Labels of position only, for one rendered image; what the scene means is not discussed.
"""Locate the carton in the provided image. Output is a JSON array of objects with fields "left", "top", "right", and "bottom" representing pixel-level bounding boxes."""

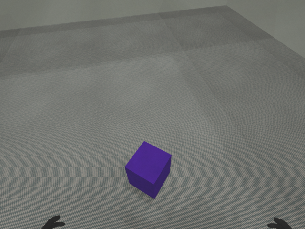
[{"left": 125, "top": 141, "right": 172, "bottom": 199}]

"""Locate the left robot hand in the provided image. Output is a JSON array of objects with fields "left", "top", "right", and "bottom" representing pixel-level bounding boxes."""
[{"left": 41, "top": 215, "right": 65, "bottom": 229}]

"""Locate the right robot hand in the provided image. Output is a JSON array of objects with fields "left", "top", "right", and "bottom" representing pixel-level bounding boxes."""
[{"left": 268, "top": 217, "right": 292, "bottom": 229}]

